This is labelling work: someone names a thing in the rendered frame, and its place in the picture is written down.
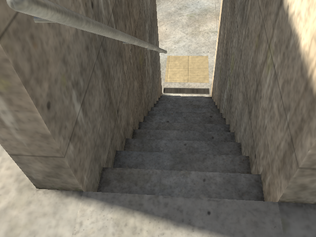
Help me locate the stairs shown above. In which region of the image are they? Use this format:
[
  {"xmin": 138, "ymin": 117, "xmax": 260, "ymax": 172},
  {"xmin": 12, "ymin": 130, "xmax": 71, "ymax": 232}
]
[{"xmin": 97, "ymin": 94, "xmax": 265, "ymax": 201}]

